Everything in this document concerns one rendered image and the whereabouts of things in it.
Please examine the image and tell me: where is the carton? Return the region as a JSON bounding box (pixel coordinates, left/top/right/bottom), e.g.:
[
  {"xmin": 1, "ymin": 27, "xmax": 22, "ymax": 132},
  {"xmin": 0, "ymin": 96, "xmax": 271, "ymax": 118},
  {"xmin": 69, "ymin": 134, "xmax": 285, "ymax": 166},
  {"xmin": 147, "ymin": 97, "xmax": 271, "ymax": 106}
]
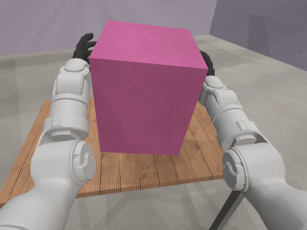
[{"xmin": 89, "ymin": 20, "xmax": 209, "ymax": 156}]

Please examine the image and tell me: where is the robot left upper arm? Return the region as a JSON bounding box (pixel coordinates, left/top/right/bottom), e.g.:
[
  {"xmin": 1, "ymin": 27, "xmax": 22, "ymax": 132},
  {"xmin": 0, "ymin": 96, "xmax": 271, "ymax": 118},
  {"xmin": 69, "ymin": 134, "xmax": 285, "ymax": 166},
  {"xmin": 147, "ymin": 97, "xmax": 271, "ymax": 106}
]
[{"xmin": 0, "ymin": 139, "xmax": 96, "ymax": 230}]

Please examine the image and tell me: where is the robot right forearm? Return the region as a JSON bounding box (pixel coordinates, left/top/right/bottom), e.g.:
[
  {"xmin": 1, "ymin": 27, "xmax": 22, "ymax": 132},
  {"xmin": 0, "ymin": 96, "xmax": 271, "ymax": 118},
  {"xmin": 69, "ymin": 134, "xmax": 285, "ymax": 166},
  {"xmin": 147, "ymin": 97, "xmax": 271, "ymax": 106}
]
[{"xmin": 198, "ymin": 76, "xmax": 286, "ymax": 178}]

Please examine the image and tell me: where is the robot right upper arm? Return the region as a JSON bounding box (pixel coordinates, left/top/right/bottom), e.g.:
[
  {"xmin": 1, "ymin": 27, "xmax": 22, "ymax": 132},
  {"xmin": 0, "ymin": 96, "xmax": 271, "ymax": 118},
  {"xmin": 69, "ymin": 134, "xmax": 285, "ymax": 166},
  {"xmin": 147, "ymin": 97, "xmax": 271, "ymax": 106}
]
[{"xmin": 223, "ymin": 142, "xmax": 307, "ymax": 230}]

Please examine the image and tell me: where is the robot left forearm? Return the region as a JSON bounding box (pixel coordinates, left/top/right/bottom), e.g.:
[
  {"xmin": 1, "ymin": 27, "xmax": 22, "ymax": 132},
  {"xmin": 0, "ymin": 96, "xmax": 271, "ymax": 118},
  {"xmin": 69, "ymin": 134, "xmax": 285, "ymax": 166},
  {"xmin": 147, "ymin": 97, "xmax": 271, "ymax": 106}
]
[{"xmin": 30, "ymin": 58, "xmax": 91, "ymax": 182}]

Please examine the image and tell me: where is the robot left hand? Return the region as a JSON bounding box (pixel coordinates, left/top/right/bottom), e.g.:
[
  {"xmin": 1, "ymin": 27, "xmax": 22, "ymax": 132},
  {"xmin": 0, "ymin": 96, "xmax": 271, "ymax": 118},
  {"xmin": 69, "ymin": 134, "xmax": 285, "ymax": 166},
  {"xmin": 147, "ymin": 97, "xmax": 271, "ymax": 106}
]
[{"xmin": 72, "ymin": 33, "xmax": 97, "ymax": 72}]

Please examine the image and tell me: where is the table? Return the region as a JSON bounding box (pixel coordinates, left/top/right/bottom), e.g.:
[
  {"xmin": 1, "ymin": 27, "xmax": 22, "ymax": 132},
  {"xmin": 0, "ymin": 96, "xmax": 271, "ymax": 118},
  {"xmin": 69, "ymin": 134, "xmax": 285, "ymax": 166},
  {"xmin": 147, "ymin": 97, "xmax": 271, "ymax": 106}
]
[{"xmin": 0, "ymin": 98, "xmax": 245, "ymax": 230}]

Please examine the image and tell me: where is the robot right hand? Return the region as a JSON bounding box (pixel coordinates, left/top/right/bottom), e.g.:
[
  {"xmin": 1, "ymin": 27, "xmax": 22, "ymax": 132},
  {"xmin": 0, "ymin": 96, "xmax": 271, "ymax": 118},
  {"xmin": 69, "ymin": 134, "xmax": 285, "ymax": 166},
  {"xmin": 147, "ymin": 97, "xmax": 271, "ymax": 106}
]
[{"xmin": 200, "ymin": 51, "xmax": 215, "ymax": 76}]

